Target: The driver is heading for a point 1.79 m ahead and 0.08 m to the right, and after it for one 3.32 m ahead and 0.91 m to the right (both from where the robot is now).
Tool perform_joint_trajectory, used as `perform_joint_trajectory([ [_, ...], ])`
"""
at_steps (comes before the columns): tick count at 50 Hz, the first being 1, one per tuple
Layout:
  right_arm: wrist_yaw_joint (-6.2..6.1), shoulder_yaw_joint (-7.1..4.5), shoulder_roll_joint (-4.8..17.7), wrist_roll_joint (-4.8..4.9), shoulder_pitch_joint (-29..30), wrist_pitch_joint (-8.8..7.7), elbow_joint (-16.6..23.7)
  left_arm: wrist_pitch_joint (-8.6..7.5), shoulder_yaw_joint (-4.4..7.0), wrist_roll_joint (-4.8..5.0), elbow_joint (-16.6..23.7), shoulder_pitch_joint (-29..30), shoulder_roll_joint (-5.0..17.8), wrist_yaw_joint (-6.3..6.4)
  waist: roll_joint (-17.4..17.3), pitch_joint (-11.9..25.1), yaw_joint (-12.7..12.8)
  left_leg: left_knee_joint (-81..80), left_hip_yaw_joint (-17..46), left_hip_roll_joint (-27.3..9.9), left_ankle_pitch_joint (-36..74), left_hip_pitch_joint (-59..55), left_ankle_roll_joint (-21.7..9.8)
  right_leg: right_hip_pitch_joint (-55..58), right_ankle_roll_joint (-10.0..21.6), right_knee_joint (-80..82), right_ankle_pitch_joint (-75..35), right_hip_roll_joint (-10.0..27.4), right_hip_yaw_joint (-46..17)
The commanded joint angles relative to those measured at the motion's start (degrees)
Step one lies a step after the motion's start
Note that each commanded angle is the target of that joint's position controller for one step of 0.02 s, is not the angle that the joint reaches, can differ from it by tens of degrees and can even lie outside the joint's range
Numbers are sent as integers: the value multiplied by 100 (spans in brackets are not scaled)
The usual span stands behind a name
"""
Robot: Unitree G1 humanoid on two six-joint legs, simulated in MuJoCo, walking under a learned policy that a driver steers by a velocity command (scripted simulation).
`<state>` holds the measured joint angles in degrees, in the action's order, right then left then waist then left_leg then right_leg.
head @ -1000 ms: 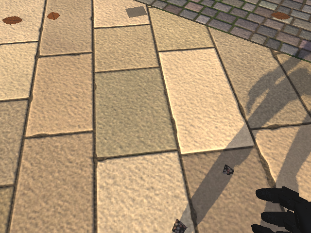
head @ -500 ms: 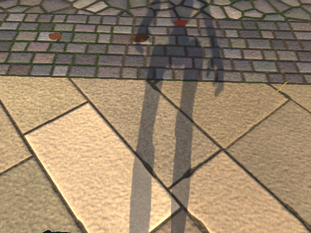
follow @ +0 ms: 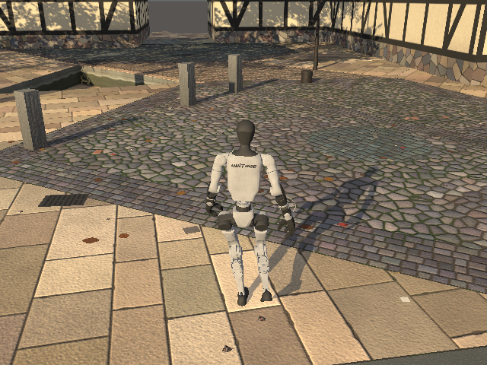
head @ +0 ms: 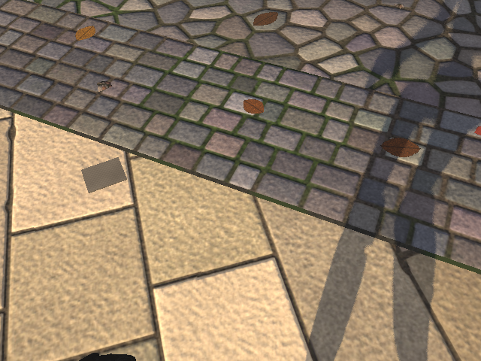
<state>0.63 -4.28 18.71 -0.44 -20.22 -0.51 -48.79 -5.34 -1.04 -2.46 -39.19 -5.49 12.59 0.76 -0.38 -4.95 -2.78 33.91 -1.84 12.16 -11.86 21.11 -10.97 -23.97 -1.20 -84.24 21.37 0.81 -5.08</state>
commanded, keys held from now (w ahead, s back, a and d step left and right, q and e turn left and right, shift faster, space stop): q+shift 0.22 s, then shift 0.12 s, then e+shift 0.66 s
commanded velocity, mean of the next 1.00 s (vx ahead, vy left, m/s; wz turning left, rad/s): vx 0.13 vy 0.00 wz -0.02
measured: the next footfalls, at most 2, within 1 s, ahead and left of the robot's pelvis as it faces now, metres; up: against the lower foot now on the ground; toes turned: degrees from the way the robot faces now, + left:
right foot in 0.26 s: +0.41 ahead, -0.10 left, +0.00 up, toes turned +22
left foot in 0.60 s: +0.24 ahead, +0.04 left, +0.00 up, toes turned +9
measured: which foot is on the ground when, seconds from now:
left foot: down 0.00-0.26, up 0.28-0.58, down 0.60-0.96, up 0.98-1.00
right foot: up 0.00-0.24, down 0.26-0.60, up 0.62-0.94, down 0.96-1.00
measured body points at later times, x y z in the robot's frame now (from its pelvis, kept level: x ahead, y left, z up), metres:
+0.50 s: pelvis +0.23 -0.06 +0.02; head +0.26 -0.06 +0.46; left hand +0.22 +0.22 -0.10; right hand +0.48 -0.25 -0.09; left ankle +0.16 +0.04 -0.67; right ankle +0.37 -0.11 -0.71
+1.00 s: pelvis +0.23 -0.10 +0.01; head +0.27 -0.12 +0.45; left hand +0.42 +0.17 -0.08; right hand +0.34 -0.39 -0.11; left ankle +0.19 +0.03 -0.70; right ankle +0.22 -0.19 -0.72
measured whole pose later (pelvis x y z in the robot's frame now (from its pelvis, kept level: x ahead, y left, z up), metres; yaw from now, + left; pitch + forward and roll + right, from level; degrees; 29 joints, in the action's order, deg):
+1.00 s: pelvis +0.23 -0.10 +0.01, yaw -7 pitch +1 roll -1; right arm -0.8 -3.0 17.6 -1.1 -11.3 1.3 -39.3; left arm 3.2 4.2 -0.8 -35.9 -10.2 17.4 -2.2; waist -3.0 -3.0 -0.2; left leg 47.6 -8.1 -7.5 -28.5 18.0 2.3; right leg -18.2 2.2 -35.8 17.9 -2.6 2.0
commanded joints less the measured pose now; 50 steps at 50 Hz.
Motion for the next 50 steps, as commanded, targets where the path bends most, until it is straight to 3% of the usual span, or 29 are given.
perform_joint_trajectory([
  [1, -46, -154, 750, 93, -103, -218, 442, 238, 166, -110, 402, -575, 878, 45, 738, 366, 554, -1637, 2342, -1730, 4478, -622, -784, -844, -252, 1154, 128, 342, 137],
  [2, -46, -195, 952, 43, 5, -249, 504, 275, 124, -76, 567, -417, 813, 34, 621, 464, 586, -1637, 2165, -1533, 4823, -357, -767, -616, -308, 1806, 57, 283, 255],
  [4, -48, -222, 914, 46, -155, -223, 477, 301, 67, 20, 730, -8, 682, 32, 362, 669, 394, -1253, 1741, -1059, 5692, -436, -335, -392, -268, 2843, -707, 49, 469],
  [9, -131, -316, 825, 73, -271, 112, 577, 307, -16, 128, 916, 592, 665, 59, -338, 1032, -107, -484, 2034, -560, 4291, -802, 599, 172, -122, 4730, -2048, -557, 488],
  [11, -161, -342, 845, -6, 22, 135, 771, 208, 59, 110, 790, 213, 906, 115, -427, 1024, 73, 39, 2517, -576, 3444, -741, 788, 773, -33, 5426, -2142, -663, 203],
  [12, -175, -342, 849, -13, 248, 98, 857, 136, 114, 94, 574, -349, 1020, 158, -409, 1099, 368, 586, 2462, -542, 3298, -816, 883, 1196, 59, 5874, -2558, -585, 164],
  [13, -162, -288, 695, 47, 337, 32, 960, 35, 170, 49, 347, -1107, 1173, 207, -250, 1340, 679, 1655, 2188, -434, 2553, -622, 1029, 2035, 283, 6188, -3466, 19, -198],
  [14, -184, -142, 106, 84, -131, 7, 1084, 14, 202, 77, 390, -1383, 1435, 248, 901, 1956, 492, 3391, 1292, 85, -2204, 124, 1093, 3123, 775, 5693, -6348, 1807, -1613],
  [15, -194, -144, 322, 65, -1164, 40, 1152, 130, 341, 117, 467, -1133, 1615, 225, 1710, 2950, -61, 4410, 926, 109, -2999, 702, 1186, 3555, 1920, 5756, -6834, 3015, -3589],
  [16, -198, -162, 619, -158, -1023, 140, 822, 202, 321, 164, 668, -648, 1195, 210, 745, 2659, 15, 4829, 953, -309, -2314, 911, 1176, 3014, 2061, 5911, -5575, 2621, -3558],
  [17, -144, -163, 681, -199, -358, 194, 880, 244, 200, 184, 687, -485, 763, 210, 276, 2013, 137, 4731, 886, -394, -1872, 939, 1233, 2354, 1822, 6034, -4843, 2055, -2543],
  [18, -99, -144, 596, -161, 57, 238, 959, 286, 149, 127, 569, -503, 621, 189, 173, 1713, 190, 4439, 910, -435, -1736, 845, 1281, 1924, 1553, 6175, -4441, 1593, -1950],
  [20, -17, -12, 306, -106, 153, 377, 1009, 284, 187, 85, 254, -675, 755, 110, 567, 1310, 141, 3544, 1019, -432, -1664, 343, 1283, 1167, 1237, 6346, -4214, 1010, -1223],
  [22, -16, 127, 83, -73, -8, 455, 949, 297, 184, 55, 75, -589, 759, 2, 827, 1324, -99, 2161, 614, -514, -1834, -310, 1264, 861, 1018, 6502, -3766, 638, -957],
  [24, -88, 176, 154, -63, 245, 508, 1007, 433, 378, 43, 39, -705, 1152, -54, 1145, 1164, 28, 1372, 254, -517, -2066, -453, 1190, 791, 1105, 6767, -2700, 519, -1324],
  [26, -127, 197, 253, -18, 398, 530, 1050, 600, 512, 67, 48, -826, 1280, -121, 1180, 998, 78, 684, 288, -481, -1647, -734, 1032, 530, 1057, 7053, -1283, 518, -1717],
  [29, -188, 198, 358, -88, -44, 390, 944, 764, 651, 180, 154, -651, 1281, -157, 1115, 704, -238, -1090, 236, -476, -774, -2081, 650, -573, 415, 7389, 242, 113, -1724],
  [30, -259, 107, 752, -189, -326, 316, 922, 741, 639, 232, 248, -632, 1093, -148, 597, 707, -305, -1774, 918, -1276, -1358, -2777, 416, -1308, -58, 6872, 607, -299, -1256],
  [31, -344, -56, 1309, -197, 176, 311, 1093, 701, 589, 360, 474, -579, 701, -148, -1473, 714, -203, -2428, 2963, -3137, -2263, -2089, -198, -1743, -150, 4648, 878, -1106, -10],
  [32, -368, 29, 975, -237, 1073, 307, 1279, 690, 708, 115, 283, -765, 1138, -81, -874, 196, 109, -2511, 2765, -3647, -1149, -802, -494, -1475, -141, 3239, 837, -601, 70],
  [33, -394, 191, 426, -202, 1465, 241, 1418, 733, 806, 112, 107, -1032, 1252, -98, -428, 218, 454, -2270, 2110, -3187, -87, -385, -402, -854, -75, 2442, 594, -510, 72],
  [34, -393, 267, 164, -182, 1781, 182, 1445, 792, 814, 110, -32, -1407, 1172, -126, -334, 252, 753, -2040, 1409, -2772, 894, -371, -168, -712, -58, 1911, 321, -490, 150],
  [37, -401, 260, 122, -131, 1586, 99, 1479, 912, 761, 127, -11, -1473, 978, -229, -592, 512, 619, -1572, 460, -2452, 2614, -1277, -36, -1074, -160, 1642, 50, -283, 473],
  [41, -346, 95, 407, -135, 832, 118, 1269, 958, 618, 191, 399, -702, 722, -414, -848, 604, 94, -1203, 226, -2691, 2860, -2103, 3, -929, -204, 3201, 213, -52, 672],
  [46, -170, -72, 703, -52, 718, 85, 1181, 948, 637, 215, 642, -583, 820, -389, -1086, 727, 93, -384, -238, -2883, 3081, -1765, 348, 276, 117, 4777, 175, -295, 1199],
  [47, -150, -98, 712, 17, 760, 81, 1163, 907, 650, 166, 592, -813, 812, -343, -866, 789, 313, 153, -486, -2824, 2841, -1487, 575, 781, 209, 5470, -392, -371, 1201],
  [48, -124, -114, 690, 37, 594, 61, 1118, 827, 725, 84, 461, -1236, 1035, -262, -226, 997, 568, 1178, -780, -2614, 1995, -774, 940, 1715, 383, 6160, -1247, -222, 573],
  [49, -95, -6, 248, -63, 410, 91, 1358, 749, 904, 72, 514, -1406, 1926, -179, 1337, 1048, 416, 2675, -1015, -1953, -1754, 985, 1352, 2717, 826, 6295, -3602, 1364, -1687],
  [50, -154, 94, 139, -161, 1180, 187, 1776, 732, 1080, 238, 502, -1920, 2392, -201, 1806, 1363, 921, 3424, -20, -1237, -2966, 1830, 1486, 2757, 1987, 6132, -5567, 2114, -2861],
])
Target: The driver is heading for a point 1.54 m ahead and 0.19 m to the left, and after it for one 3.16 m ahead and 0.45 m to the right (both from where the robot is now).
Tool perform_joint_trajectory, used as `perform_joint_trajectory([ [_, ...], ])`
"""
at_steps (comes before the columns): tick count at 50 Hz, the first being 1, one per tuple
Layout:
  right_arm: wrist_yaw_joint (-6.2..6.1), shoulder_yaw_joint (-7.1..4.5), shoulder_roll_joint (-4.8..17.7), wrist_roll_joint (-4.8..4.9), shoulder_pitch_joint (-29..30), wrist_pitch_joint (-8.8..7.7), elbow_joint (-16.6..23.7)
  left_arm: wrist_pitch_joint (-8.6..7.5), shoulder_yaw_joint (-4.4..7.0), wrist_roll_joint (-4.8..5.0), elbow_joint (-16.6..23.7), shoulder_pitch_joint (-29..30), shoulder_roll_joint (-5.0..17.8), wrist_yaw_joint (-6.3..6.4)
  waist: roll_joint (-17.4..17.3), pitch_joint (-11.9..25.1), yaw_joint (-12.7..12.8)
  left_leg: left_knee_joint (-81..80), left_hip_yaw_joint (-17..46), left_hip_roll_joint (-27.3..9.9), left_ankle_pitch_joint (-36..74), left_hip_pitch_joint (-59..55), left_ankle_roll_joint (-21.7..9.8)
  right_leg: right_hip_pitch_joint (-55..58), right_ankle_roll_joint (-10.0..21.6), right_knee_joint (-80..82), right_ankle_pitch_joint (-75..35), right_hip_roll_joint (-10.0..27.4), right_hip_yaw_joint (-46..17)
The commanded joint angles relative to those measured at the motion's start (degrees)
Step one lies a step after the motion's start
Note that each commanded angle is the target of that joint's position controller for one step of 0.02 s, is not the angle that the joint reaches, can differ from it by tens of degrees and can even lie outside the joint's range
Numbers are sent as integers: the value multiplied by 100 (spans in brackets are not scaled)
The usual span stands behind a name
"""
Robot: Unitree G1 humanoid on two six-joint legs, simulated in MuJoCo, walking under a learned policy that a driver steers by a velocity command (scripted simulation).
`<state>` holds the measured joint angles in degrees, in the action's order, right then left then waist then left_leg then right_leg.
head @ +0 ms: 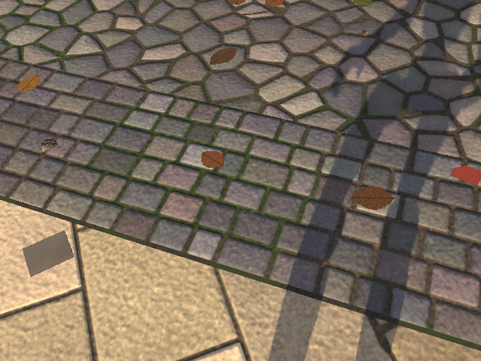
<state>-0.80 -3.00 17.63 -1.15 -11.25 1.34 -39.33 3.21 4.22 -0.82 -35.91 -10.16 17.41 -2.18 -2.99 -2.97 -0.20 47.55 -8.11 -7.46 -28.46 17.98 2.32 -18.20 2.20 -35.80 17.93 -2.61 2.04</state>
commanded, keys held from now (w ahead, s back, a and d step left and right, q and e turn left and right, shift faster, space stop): e+shift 0.14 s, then shift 0.10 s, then q+shift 0.22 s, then w+q+shift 0.54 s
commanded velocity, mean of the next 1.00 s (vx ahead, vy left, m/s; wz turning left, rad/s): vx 0.33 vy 0.00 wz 0.19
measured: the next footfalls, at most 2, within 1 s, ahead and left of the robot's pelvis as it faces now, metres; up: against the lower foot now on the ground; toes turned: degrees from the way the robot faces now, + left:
left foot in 0.42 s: +0.10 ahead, +0.09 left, +0.00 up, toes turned -15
right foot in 0.70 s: +0.06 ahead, -0.11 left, +0.00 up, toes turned +4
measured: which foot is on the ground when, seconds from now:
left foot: up 0.00-0.40, down 0.42-0.68, up 0.70-1.00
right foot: down 0.00-0.42, up 0.44-0.68, down 0.70-1.00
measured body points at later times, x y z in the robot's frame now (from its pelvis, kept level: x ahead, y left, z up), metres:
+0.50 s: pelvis +0.02 +0.01 +0.02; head +0.04 +0.03 +0.46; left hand +0.21 +0.23 -0.10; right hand +0.07 -0.27 -0.09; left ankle +0.06 +0.10 -0.72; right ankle -0.01 -0.09 -0.70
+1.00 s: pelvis +0.17 +0.03 +0.01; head +0.19 +0.03 +0.45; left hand +0.07 +0.31 -0.11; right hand +0.47 -0.15 -0.06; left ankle +0.25 +0.19 -0.64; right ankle +0.02 -0.12 -0.72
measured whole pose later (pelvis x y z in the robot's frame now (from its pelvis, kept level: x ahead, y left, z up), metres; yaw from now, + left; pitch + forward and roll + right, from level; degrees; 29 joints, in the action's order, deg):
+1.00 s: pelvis +0.17 +0.03 +0.01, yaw +15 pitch +3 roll -1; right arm 6.4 -3.6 19.2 -2.2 -3.4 2.1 -34.2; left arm -5.5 2.4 -2.7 -46.3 -27.0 18.1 0.4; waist -2.0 1.6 5.3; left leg 64.4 -0.4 -4.0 -7.8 47.4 -2.4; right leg 8.2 -2.2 -12.1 22.9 1.5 11.5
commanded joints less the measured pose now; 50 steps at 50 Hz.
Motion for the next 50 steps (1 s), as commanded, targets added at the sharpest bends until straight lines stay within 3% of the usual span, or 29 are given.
perform_joint_trajectory([
  [1, -30, -54, 407, -86, 475, 27, 784, -104, 488, 122, 117, -1448, 1565, 109, 1166, 1036, 662, 2408, 1030, 477, -927, 2332, 150, 2327, 1713, 1279, -4787, 2205, -3069],
  [2, -27, -52, 400, 3, 472, -2, 702, -55, 401, 110, 151, -1006, 1309, 167, 969, 628, 455, 2283, 1099, 418, -354, 2301, 111, 1879, 1540, 1354, -4072, 1844, -2620],
  [3, -29, -71, 466, 16, 428, -41, 615, 9, 325, 78, 236, -493, 1080, 214, 807, 371, 210, 1893, 1142, 325, 151, 2168, 111, 1495, 1243, 1446, -3450, 1414, -2288],
  [5, -12, -104, 577, -87, 163, -1, 475, 49, 263, 99, 337, -130, 927, 235, 887, 459, 37, 1615, 1047, 474, 530, 1744, 160, 1145, 1075, 1475, -3386, 1052, -2075],
  [8, 9, -57, 473, -43, 22, 56, 409, 16, 313, 60, 243, -282, 1069, 187, 709, 650, 59, 1073, 1028, 652, 659, 1556, 164, 1107, 1059, 1446, -3043, 978, -2209],
  [12, -19, -10, 428, -18, 124, 74, 402, 2, 255, -7, 163, -391, 985, 206, 929, 667, 220, 487, 1021, 702, 848, 1227, 32, 876, 1040, 1436, -2479, 985, -2429],
  [15, -15, 22, 372, 30, -12, 68, 292, -17, 118, -72, 111, -234, 737, 210, 998, 697, 204, -49, 864, 705, 801, 544, -122, 611, 951, 1394, -2564, 1010, -2286],
  [17, -3, 72, 254, 72, -58, 73, 216, -48, -36, -104, 13, -154, 468, 229, 973, 679, 182, -686, 824, 684, 809, -136, -232, 390, 858, 1422, -2410, 1059, -2226],
  [18, 7, 105, 154, 89, -144, 76, 145, -63, -101, -92, -50, -86, 403, 252, 918, 635, 90, -1259, 803, 719, 1063, -591, -291, 247, 774, 1402, -2137, 1052, -2139],
  [19, 8, 103, 155, 72, -226, 57, 106, -73, -102, -61, -93, -26, 510, 291, 860, 513, -33, -1970, 798, 833, 1503, -1012, -371, 56, 639, 1260, -1762, 982, -2023],
  [20, -2, 78, 330, 15, -82, 7, 169, -94, -86, -81, -171, -197, 595, 334, 617, 357, 21, -2459, 1252, 712, 1821, -1097, -467, -21, 428, 1071, -1360, 826, -1948],
  [21, -5, 9, 789, -58, -89, -69, 266, -104, -85, -113, -133, -407, 546, 368, -285, 391, 179, -2936, 2588, -205, 2470, -1032, -661, -25, 188, 230, -704, 356, -1468],
  [22, 56, -138, 1251, 44, -20, -71, 222, -69, -63, -46, -69, -447, 589, 392, -898, 267, 301, -3009, 3560, -910, 3383, -644, -1410, -193, -31, -95, 495, -372, -658],
  [23, 123, -168, 1130, 41, -377, -67, 125, -67, -44, -56, -68, -241, 724, 434, -981, 238, 35, -3180, 4100, -1069, 3485, -620, -1745, -353, -96, -696, 1180, -353, -562],
  [24, 166, -222, 1092, 38, -729, -49, -16, -127, -44, -89, 12, -73, 737, 383, -743, 437, -83, -3330, 4091, -797, 1625, -882, -1772, -621, -76, -1210, 1386, -351, -621],
  [25, 184, -244, 1012, 11, -723, 0, -56, -172, -45, -144, 23, 73, 708, 291, -541, 367, -102, -3559, 4046, -523, -465, -827, -1662, -807, -90, -1460, 1222, -203, -709],
  [26, 177, -274, 1019, 11, -600, 35, -56, -204, -42, -162, 90, 170, 671, 193, -746, 145, -53, -3788, 4038, -364, -1315, -593, -1549, -934, -115, -1531, 1083, -122, -665],
  [28, 196, -308, 927, 40, -361, 42, 22, -300, -94, -128, 92, 257, 512, 103, -683, 58, 9, -3881, 3774, 1, -935, -273, -1426, -700, -254, -1303, 819, -143, -500],
  [31, 245, -392, 929, 91, 12, 17, 171, -427, -172, -35, 75, 184, 262, 123, -429, 251, 135, -3603, 3438, 414, -223, 131, -1253, 197, -325, -82, 871, -304, -378],
  [33, 259, -431, 872, 59, 558, 38, 368, -451, -161, 97, -99, -472, 251, 280, -381, 270, 550, -3215, 3247, 767, -42, 750, -934, 1370, -232, 1491, 175, -397, -139],
  [34, 228, -433, 758, 44, 841, 19, 486, -472, -88, 72, -307, -1186, 500, 415, -241, 273, 888, -2742, 2848, 1175, -1, 1639, -465, 2653, -133, 2216, -325, -230, -12],
  [35, 193, -357, 355, 134, 644, -36, 530, -518, 42, 23, -393, -1440, 1014, 527, 767, 449, 854, -1227, 2125, 1605, -198, 2790, -195, 3720, 5, 2362, 455, 927, -1032],
  [36, 176, -190, -57, 163, 445, -117, 739, -535, 127, -112, -91, -801, 1494, 563, 1576, 615, 543, 365, 1650, 1562, -1, 3578, -312, 3324, 472, 2704, 2303, 2692, -3384],
  [37, 236, -182, 290, 63, 813, -153, 924, -555, 137, -252, -38, -439, 1354, 549, 997, 424, 383, 1048, 1574, 700, 706, 3673, -367, 2466, 877, 2711, 2798, 3087, -3823],
  [38, 316, -245, 500, 36, 906, -160, 892, -622, 21, -221, -17, -280, 945, 482, 536, 219, 272, 1371, 1582, 630, 1023, 3683, -382, 2254, 823, 2706, 2593, 2708, -3315],
  [39, 401, -263, 536, -21, 692, -146, 784, -692, -22, -175, -55, -309, 826, 428, 528, 177, 197, 1606, 1530, 622, 1263, 3646, -339, 2230, 643, 2708, 2089, 2326, -2659],
  [41, 567, -263, 562, -105, 544, -68, 712, -788, -37, -139, -215, -673, 846, 397, 819, 127, 284, 2180, 1248, 561, 1542, 3658, -319, 2199, 430, 2800, 1294, 1879, -1616],
  [46, 685, -145, 467, -99, 1333, -9, 981, -912, -43, -172, -644, -1545, 731, 254, 767, -434, 566, 2310, 1041, 368, 1968, 4135, -394, 2259, 312, 2951, 194, 1753, -373],
  [50, 797, 7, 309, -99, 2094, -47, 1225, -972, -67, -198, -910, -1718, 638, 276, 752, -898, 646, 1096, 346, 279, 2129, 3668, -591, 2106, 202, 3242, -795, 1680, 596],
])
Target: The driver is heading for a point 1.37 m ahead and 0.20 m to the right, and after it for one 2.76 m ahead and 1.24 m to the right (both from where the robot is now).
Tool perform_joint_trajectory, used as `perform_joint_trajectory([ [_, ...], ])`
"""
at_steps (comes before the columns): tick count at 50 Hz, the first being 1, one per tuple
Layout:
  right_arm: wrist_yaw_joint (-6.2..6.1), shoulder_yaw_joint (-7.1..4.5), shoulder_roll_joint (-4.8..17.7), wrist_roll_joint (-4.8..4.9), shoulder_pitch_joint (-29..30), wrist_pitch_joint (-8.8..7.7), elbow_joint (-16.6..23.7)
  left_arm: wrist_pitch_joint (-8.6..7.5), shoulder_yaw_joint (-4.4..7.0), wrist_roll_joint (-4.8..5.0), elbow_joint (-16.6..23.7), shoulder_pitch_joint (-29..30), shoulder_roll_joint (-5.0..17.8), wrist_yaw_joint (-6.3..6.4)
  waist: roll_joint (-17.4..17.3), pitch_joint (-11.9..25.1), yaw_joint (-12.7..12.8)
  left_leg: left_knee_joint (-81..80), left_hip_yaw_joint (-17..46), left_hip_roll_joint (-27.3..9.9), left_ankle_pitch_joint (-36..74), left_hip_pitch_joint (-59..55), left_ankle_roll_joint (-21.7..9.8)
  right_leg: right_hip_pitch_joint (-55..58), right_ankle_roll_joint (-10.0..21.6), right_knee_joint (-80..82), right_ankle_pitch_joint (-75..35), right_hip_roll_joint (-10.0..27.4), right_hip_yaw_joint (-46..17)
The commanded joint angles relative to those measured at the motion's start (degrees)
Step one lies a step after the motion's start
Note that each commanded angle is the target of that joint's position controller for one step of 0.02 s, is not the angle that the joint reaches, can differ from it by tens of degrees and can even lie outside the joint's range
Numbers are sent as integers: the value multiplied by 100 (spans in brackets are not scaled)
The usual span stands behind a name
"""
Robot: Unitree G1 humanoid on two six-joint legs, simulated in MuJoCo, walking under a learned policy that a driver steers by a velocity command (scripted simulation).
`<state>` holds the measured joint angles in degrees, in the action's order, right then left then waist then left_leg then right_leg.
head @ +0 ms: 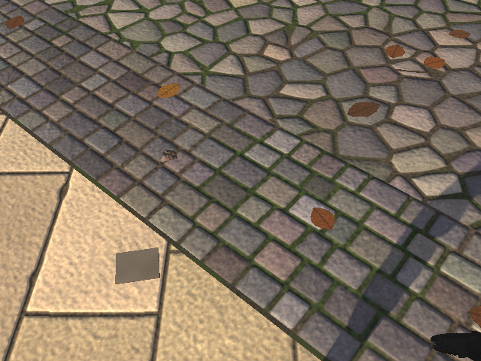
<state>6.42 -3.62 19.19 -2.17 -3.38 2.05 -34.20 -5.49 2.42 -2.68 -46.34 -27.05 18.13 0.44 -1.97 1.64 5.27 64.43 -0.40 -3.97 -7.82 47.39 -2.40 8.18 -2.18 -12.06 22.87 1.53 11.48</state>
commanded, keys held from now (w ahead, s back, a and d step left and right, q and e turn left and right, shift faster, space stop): w+q+shift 0.12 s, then w+shift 0.02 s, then w+e+shift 0.86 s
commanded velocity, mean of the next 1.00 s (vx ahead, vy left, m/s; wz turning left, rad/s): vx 0.97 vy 0.00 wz -0.29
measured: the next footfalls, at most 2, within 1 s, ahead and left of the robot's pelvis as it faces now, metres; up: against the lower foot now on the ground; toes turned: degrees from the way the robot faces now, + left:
left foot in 0.14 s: +0.28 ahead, +0.13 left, +0.00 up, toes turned +14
right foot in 0.62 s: +0.72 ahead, +0.11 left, +0.00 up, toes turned -2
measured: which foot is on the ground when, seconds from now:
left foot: up 0.00-0.12, down 0.14-0.62, up 0.64-1.00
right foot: down 0.00-0.16, up 0.18-0.60, down 0.62-1.00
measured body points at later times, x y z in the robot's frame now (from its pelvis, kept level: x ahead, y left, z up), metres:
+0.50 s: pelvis +0.42 +0.11 +0.00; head +0.44 +0.12 +0.45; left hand +0.53 +0.38 -0.12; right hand +0.45 -0.16 -0.13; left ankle +0.24 +0.12 -0.72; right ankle +0.66 +0.03 -0.66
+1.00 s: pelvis +0.90 +0.15 -0.01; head +0.94 +0.13 +0.44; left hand +0.96 +0.45 -0.12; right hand +1.12 -0.12 -0.05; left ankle +1.13 +0.26 -0.71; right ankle +0.69 +0.12 -0.72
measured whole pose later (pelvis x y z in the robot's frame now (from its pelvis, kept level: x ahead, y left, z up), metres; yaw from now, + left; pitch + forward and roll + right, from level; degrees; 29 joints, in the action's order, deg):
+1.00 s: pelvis +0.90 +0.15 -0.01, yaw -20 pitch +3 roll +0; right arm 0.5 3.4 15.2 -1.6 2.6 -4.5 -31.9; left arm -4.2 5.2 -0.1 -48.8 -26.2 19.1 -0.8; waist -0.1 -1.0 8.4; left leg 28.9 4.8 -3.4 -1.2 34.0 1.4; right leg 4.5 7.9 -22.3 26.2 -8.3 -16.8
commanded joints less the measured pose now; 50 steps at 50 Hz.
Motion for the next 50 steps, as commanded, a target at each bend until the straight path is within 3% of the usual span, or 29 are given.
perform_joint_trajectory([
  [1, 92, 123, 76, 17, 1444, -133, 765, -98, 123, -22, 45, -115, 612, 30, 636, -1404, 114, -914, -639, -37, -53, 533, -242, -430, 618, 841, -1899, 1279, -134],
  [3, 39, 201, -45, 38, 1299, -140, 729, -77, 127, -18, -52, -11, 721, 61, 687, -1208, -146, -1629, -1115, 318, -417, -541, -605, -402, 507, 252, -5064, 1204, 442],
  [5, -96, 112, 151, 54, 336, -164, 475, 48, 202, 5, -118, -72, 1075, 110, 1017, -362, -778, -1712, -1351, 918, -950, -1953, -892, -187, 514, -1363, -8433, 1429, 501],
  [7, -283, -204, 721, 31, -2068, -242, -255, 130, 272, 53, 43, 254, 1318, 73, 999, 870, -1924, -2425, -636, 1198, -1109, -5188, -1246, -1665, 548, -4404, -7783, 1524, 304],
  [8, -410, -408, 1281, 41, -1796, -181, -386, 65, 105, 119, 258, 34, 561, -49, -531, 1139, -1320, -3265, 1574, -2, -2237, -7016, -1400, -4028, 317, -6577, -1677, 515, 247],
  [9, -437, -447, 1682, -30, -1839, -152, -159, -64, -7, 246, 776, 107, 423, -97, -714, 2173, -1159, -4399, 4714, -1553, -2799, -7776, -1995, -5283, 252, -8153, 228, -38, -847],
  [10, -528, -444, 1417, -21, -2079, -140, -271, -123, 83, 266, 873, 1118, 786, -69, 303, 1790, -1550, -4719, 4269, -1337, -2271, -7264, -1717, -5575, 345, -8231, -623, 172, -1444],
  [11, -608, -391, 1241, -34, -1971, -230, -539, -120, 19, 365, 816, 933, 543, -29, 332, 830, -1158, -4762, 3496, -1394, -1496, -6212, -1547, -5514, 381, -7965, -727, 392, -1327],
  [12, -614, -260, 823, -68, -1821, -402, -661, -73, -38, 236, 656, 905, 381, -30, 869, 193, -865, -4661, 2647, -1097, -461, -5068, -1269, -5072, 451, -7333, -750, 687, -1472],
  [14, -633, -111, 463, -40, -1314, -594, -656, 212, -76, 143, 325, 240, 209, -152, 419, -47, -334, -5187, 1810, -890, -831, -3743, -1118, -4222, 444, -6856, -804, 770, -1642],
  [19, -481, -1, 151, 101, -1630, -932, -1057, 420, -36, 282, 391, 1311, 40, -286, -18, -1094, -457, -5913, -68, -172, 1295, -3428, -194, -4903, 571, -5271, -1911, 513, -1479],
  [21, -488, 52, 55, 113, -1559, -966, -1090, 379, -38, 343, 358, 1601, 39, -313, -19, -937, -531, -5964, -724, 183, 2252, -3797, 11, -4863, 666, -4660, -2537, 197, -1022],
  [25, -658, 130, 166, 170, -1912, -1055, -1255, 260, -155, 252, 557, 2161, -101, -444, -58, -822, -549, -5926, -1195, -165, 5217, -4510, 252, -4123, 940, -3043, -3383, -146, -180],
  [27, -870, 70, 510, 169, -1784, -1017, -1181, 349, -74, 317, 255, 1526, 162, -447, -311, 7, -208, -4986, -1324, -250, 7876, -5261, 429, -3212, 993, -2998, -3173, -772, 111],
  [29, -1027, -50, 906, 23, -1454, -824, -1084, 406, 76, 166, 24, 240, 587, -407, -596, 222, 616, -2877, -1176, -697, 8752, -5095, 524, -2078, 1289, -2826, -2211, -918, -8],
  [30, -1032, -94, 977, -26, -918, -720, -960, 424, 255, 154, -384, -1167, 896, -314, -476, 550, 1364, -969, -1078, -634, 8031, -4377, 475, -829, 1628, -2563, -2095, -714, -535],
  [31, -920, -80, 741, -11, -368, -643, -872, 428, 390, 304, -649, -1761, 1047, -205, 437, 446, 1662, 1937, -1174, 384, 2863, -3262, 348, -42, 1988, -1881, -2112, -384, -1071],
  [32, -816, 229, -320, -96, -377, -789, -425, 483, 419, 241, -628, -1071, 1229, -158, 1881, 164, 589, 3972, -451, 1116, -2251, -489, 455, 867, 2429, -2872, -3057, 145, -2590],
  [33, -736, 358, -306, 87, -1008, -906, 7, 467, 422, 170, -317, -504, 1301, -123, 1597, 1192, 62, 4115, 706, 917, -2219, 472, 403, 1472, 3254, -1466, -947, 1056, -5034],
  [34, -675, 380, 79, -46, -759, -1032, -12, 466, 388, 176, -106, -181, 894, -86, 385, 652, 45, 3287, 902, 597, -1611, 528, 199, 630, 2997, -246, 714, 1229, -5728],
  [35, -630, 347, 247, -93, -705, -1052, -73, 463, 314, 167, -117, 163, 615, -81, -407, -151, -353, 2561, 777, 319, -1189, 229, 139, -613, 2625, 125, 1078, 1095, -5351],
  [37, -625, 416, 180, -284, -643, -801, -37, 276, 261, 178, -62, 431, 606, -47, -609, -772, -760, 1621, 704, -17, -1210, -396, 338, -2214, 2369, 238, 395, 583, -4632],
  [40, -570, 502, 122, -209, -44, -578, 275, 48, 304, 211, 20, 572, 813, -80, -274, -1060, -731, -365, 223, -275, -482, -1400, 616, -3698, 2259, 591, -766, -47, -3597],
  [42, -539, 550, -17, -66, 456, -568, 392, 30, 344, 280, 8, 474, 777, -115, -88, -874, -417, -1508, 68, -188, 630, -1822, 644, -3503, 1925, 510, -1467, -429, -3112],
  [43, -530, 593, -126, 10, 647, -585, 513, 28, 383, 319, -8, 315, 849, -126, 317, -835, -252, -2132, 34, -132, 1021, -1931, 603, -3278, 1848, 353, -2071, -368, -3176],
  [46, -558, 554, -19, 75, 1010, -644, 621, 70, 470, 307, -45, 33, 937, -143, 445, -531, 119, -3065, 4, 188, 1354, -2078, 489, -2146, 1595, -58, -3182, -225, -3320],
  [48, -596, 458, 198, 61, 663, -695, 540, 87, 517, 275, 26, 163, 1050, -83, 547, -216, -56, -3609, 125, 395, 1065, -2721, 402, -1629, 1355, -670, -3992, -149, -3446],
  [49, -656, 332, 473, 81, 81, -719, 367, 76, 547, 236, 59, 257, 1201, -82, 512, 232, -349, -3583, 140, 556, 550, -3390, 333, -1406, 1221, -1424, -4803, -158, -3432],
  [50, -731, 202, 712, 106, -936, -753, 130, 56, 581, 210, 121, 556, 1397, -108, 472, 803, -1004, -3547, 136, 500, 123, -4492, 271, -1603, 1097, -2621, -4972, -276, -3304],
])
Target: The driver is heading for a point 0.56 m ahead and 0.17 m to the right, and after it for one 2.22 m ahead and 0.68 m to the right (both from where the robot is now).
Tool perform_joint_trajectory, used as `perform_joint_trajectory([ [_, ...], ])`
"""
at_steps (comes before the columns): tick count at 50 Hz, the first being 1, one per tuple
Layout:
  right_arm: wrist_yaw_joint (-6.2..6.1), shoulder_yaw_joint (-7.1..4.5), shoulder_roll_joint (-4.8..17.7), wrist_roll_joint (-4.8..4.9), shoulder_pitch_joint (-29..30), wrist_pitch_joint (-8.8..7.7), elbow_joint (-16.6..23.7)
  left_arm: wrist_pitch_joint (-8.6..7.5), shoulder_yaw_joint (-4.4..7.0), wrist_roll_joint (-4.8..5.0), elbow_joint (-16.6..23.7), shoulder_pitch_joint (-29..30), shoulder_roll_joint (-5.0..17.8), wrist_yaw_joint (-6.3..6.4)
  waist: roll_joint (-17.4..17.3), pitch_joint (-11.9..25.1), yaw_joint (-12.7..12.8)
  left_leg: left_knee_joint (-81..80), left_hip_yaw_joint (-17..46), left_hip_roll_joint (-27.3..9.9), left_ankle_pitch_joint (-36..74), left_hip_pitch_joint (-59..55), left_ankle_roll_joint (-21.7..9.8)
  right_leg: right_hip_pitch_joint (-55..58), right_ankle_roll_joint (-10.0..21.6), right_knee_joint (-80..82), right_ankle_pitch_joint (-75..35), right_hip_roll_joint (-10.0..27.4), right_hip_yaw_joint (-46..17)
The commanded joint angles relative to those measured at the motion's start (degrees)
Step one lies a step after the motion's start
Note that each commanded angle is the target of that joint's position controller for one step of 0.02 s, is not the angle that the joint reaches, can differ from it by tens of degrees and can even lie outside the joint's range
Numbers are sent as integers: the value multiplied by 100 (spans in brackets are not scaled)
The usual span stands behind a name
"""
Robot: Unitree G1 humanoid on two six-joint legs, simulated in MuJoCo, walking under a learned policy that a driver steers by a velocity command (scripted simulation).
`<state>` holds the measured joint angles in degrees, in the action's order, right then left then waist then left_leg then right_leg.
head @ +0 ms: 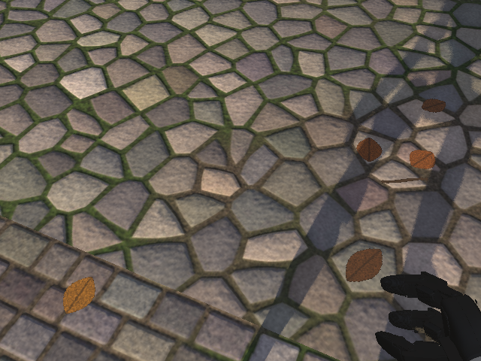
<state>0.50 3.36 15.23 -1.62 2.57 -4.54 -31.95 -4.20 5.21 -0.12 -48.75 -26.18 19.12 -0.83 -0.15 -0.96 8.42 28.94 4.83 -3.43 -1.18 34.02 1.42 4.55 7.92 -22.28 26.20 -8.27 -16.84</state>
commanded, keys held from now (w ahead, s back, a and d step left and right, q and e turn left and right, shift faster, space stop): w+e+shift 0.44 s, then e+shift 0.18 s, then shift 0.38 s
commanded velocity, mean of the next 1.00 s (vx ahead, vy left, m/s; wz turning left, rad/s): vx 0.65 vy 0.00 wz -0.79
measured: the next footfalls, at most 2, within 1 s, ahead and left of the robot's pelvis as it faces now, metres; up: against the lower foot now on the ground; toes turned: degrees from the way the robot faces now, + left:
left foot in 0.02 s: +0.22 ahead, +0.18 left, +0.00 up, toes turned -4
right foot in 0.48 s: +0.57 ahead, -0.11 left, +0.00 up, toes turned -31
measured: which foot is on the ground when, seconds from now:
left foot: up 0.00-0.00, down 0.02-0.48, up 0.50-0.84, down 0.86-1.00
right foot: down 0.00-0.02, up 0.04-0.46, down 0.48-0.88, up 0.90-1.00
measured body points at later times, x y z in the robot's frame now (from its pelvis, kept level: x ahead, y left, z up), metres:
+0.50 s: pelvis +0.44 -0.04 -0.03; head +0.47 -0.05 +0.42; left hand +0.77 +0.06 -0.09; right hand +0.27 -0.25 -0.16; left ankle +0.22 +0.19 -0.63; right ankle +0.54 -0.09 -0.73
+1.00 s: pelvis +0.70 -0.12 +0.00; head +0.73 -0.15 +0.45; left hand +0.98 +0.00 -0.12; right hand +0.61 -0.40 -0.10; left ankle +0.85 -0.15 -0.72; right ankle +0.57 -0.14 -0.63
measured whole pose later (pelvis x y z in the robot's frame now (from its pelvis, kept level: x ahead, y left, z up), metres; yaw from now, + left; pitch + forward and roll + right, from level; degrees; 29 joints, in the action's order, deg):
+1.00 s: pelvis +0.70 -0.12 +0.00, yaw -48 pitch -1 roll +0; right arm -1.3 0.1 14.0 -1.2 -10.7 -1.3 -39.5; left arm 0.9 3.4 -1.6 -43.4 -13.0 17.9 0.7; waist 0.6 -5.8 0.7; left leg 30.5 -2.5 0.8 -4.8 25.1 -2.7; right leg -23.3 0.6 -69.6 29.0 -10.1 -7.0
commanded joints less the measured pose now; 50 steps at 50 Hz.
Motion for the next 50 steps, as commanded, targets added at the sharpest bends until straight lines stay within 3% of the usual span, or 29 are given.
perform_joint_trajectory([
  [1, -256, -667, 1442, -25, -2889, -122, -383, -151, 236, -74, 496, 809, 1041, 7, 164, 1723, -1985, 365, 77, -167, -1481, -4675, -241, -2117, 12, -3188, -4475, 515, -270],
  [2, -336, -788, 1823, -276, -3673, -134, -542, -205, -39, 1, 758, 770, -44, 37, -1344, 2288, -1940, -82, 2102, -1855, -3527, -6035, -393, -3684, 8, -5087, 107, 26, 318],
  [3, -261, -896, 2092, -268, -2912, -73, -462, -157, -177, 211, 1085, 175, -43, 14, -2762, 2769, -1199, -1418, 5140, -2606, -4579, -6063, -961, -4796, -50, -6095, 215, 70, 754],
  [4, -222, -803, 1320, -231, -2161, -24, -277, -13, -132, 15, 837, 714, 418, 70, -1303, 1636, -1259, -1535, 4203, -2174, -5216, -5126, -930, -5170, -36, -6221, -542, 607, 980],
  [5, -195, -704, 910, -167, -1931, -1, -325, 47, -96, -98, 871, 1104, 515, -2, -596, 952, -1260, -1392, 2939, -1867, -4045, -4345, -831, -5101, -101, -5888, -976, 818, 1157],
  [6, -171, -665, 747, -187, -2000, 7, -489, 108, -86, -146, 888, 1367, 479, -92, -159, 582, -1226, -1406, 2034, -1581, -2841, -3806, -698, -4934, -161, -5662, -1080, 996, 1198],
  [10, -50, -583, 393, 12, -2578, -189, -1169, 374, -270, -201, 1367, 1887, -51, -323, -572, 40, -939, -1615, 292, -1330, -631, -3198, -488, -5225, -216, -5488, -1229, 1402, 1295],
  [15, -33, -631, 669, -17, -2351, -334, -1336, 424, -406, -160, 1864, 2689, -17, -443, -411, -513, -676, -2136, -1415, -1036, 1005, -2689, -342, -4906, -166, -3893, -2433, 1383, 1828],
  [17, -69, -650, 747, -9, -2612, -313, -1493, 403, -452, -185, 1934, 3208, -36, -515, -177, -822, -838, -2268, -1936, -848, 1792, -2844, -227, -4521, 8, -2884, -2601, 1162, 2420],
  [20, -187, -751, 1213, 5, -2922, -193, -1522, 361, -389, -162, 1735, 2872, 138, -471, -476, -324, -571, -1193, -2190, -945, 5570, -3579, -90, -3355, 310, -2302, -2263, 462, 2956],
  [22, -259, -860, 1577, -30, -2627, 13, -1404, 321, -209, -145, 1279, 1237, 472, -347, -662, 516, 310, 1001, -2045, -1225, 6565, -3422, -173, -1633, 551, -2211, -1705, 134, 2774],
  [23, -227, -867, 1534, -19, -2357, 79, -1257, 258, -47, -159, 839, 6, 694, -226, -414, 1006, 756, 2833, -1935, -1178, 5550, -2643, -202, -101, 749, -1520, -1966, 90, 2336],
  [24, -106, -817, 1143, -9, -2334, 70, -1122, 295, 121, -46, 709, 221, 924, -43, 684, 740, 292, 4823, -1910, -138, -368, -1010, -10, 810, 837, -1063, -2212, 566, 1316],
  [25, -124, -706, 739, 8, -2924, 33, -578, 399, 264, -262, 1050, 644, 1766, -27, 1349, 1428, -457, 7140, -1272, 489, -3188, 980, 329, 2246, 1948, -1173, -5144, 2206, -1573],
  [26, -146, -675, 965, 71, -2331, -73, -311, 432, 336, -171, 1220, 260, 1666, 53, 307, 2231, -33, 7221, -170, 361, -2735, 1556, 307, 2489, 2276, -356, -4625, 2439, -2499],
  [28, -152, -594, 852, 26, -1924, -136, -286, 366, 226, -52, 973, 735, 1161, 182, -501, 505, -663, 5774, -58, -113, -2402, 1286, 238, 363, 1731, 197, -4712, 2043, -1632],
  [30, -174, -612, 885, -167, -2079, 121, -408, 285, 84, 32, 1041, 1174, 775, 204, -727, -92, -1108, 4933, -130, -342, -2417, 396, 369, -1259, 1363, 307, -5906, 1608, -699],
  [32, -174, -583, 746, -187, -2018, 314, -360, 196, 52, 22, 956, 1197, 747, 128, -702, 88, -1240, 3910, -270, -367, -2313, -296, 450, -2039, 1172, 295, -6536, 1250, -218],
  [34, -168, -497, 498, -95, -1826, 313, -282, 154, 77, -69, 863, 1171, 776, 92, -481, 382, -1203, 2965, -482, -154, -1456, -693, 301, -2245, 873, -1, -7133, 877, 246],
  [36, -164, -421, 333, -12, -1586, 284, -255, 176, 39, -31, 757, 1090, 572, 68, -45, 595, -1012, 1885, -662, 108, -330, -1231, 77, -2314, 402, -159, -6669, 483, 644],
  [40, -157, -424, 461, 13, -1149, 241, -242, 252, -9, -25, 566, 560, 426, 127, 267, 477, -570, 716, -629, 413, 409, -1393, -117, -1600, -31, -551, -5737, 642, 287],
  [42, -190, -517, 720, -47, -1749, 130, -447, 272, 37, -62, 605, 692, 600, 188, 383, 460, -897, 118, -439, 423, 419, -1834, -335, -1300, -207, -1372, -5848, 857, 9],
  [43, -209, -552, 842, -70, -2210, 32, -606, 249, 35, -20, 645, 771, 602, 186, 176, 545, -1166, -358, -337, 241, 1540, -2424, -463, -1382, -336, -2168, -5342, 620, 168],
  [44, -221, -600, 1175, -69, -2552, -39, -574, 205, -16, 33, 811, 403, 325, 186, -731, 1123, -1125, 155, 804, -1144, 4975, -3548, -965, -2063, -536, -3933, -2198, 61, 606],
  [45, -190, -682, 1274, 42, -2421, 88, -511, 234, -40, 98, 818, -382, 206, 233, -1823, 2169, -778, -26, 2635, -2530, 6269, -4368, -2087, -2902, -727, -5225, 1305, -625, 1038],
  [46, -147, -638, 957, 143, -2167, 185, -358, 318, -37, -179, 567, -310, 480, 252, -734, 1978, -793, -292, 2803, -2313, 5002, -3809, -2150, -3168, -702, -5688, 914, -298, 714],
  [47, -171, -555, 625, 139, -1863, 227, -336, 398, -32, -219, 583, 188, 480, 217, -241, 1439, -808, -474, 2183, -1920, 3487, -3203, -1963, -3221, -759, -5719, 549, -118, 688],
  [48, -194, -477, 424, 80, -1625, 277, -374, 473, -62, -203, 658, 500, 391, 184, -62, 978, -737, -731, 1677, -1563, 2370, -2599, -1692, -3223, -796, -5374, 383, 46, 752],
  [50, -201, -494, 524, 11, -1484, 336, -503, 669, -122, -177, 666, 557, 210, 95, -436, 613, -646, -1151, 930, -1027, 1098, -1767, -1372, -2750, -874, -4786, 100, 140, 1015],
])
Keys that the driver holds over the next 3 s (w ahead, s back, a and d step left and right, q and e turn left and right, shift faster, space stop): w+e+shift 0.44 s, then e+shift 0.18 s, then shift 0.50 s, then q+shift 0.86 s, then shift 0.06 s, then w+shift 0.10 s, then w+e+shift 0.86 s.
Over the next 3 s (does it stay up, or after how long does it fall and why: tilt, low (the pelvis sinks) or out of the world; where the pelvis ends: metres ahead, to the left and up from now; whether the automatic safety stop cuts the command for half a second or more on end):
stays up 1.14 -0.28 -0.01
